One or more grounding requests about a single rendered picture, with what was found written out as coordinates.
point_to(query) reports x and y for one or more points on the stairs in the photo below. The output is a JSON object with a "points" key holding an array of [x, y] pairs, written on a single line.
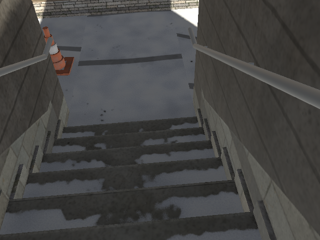
{"points": [[139, 180]]}

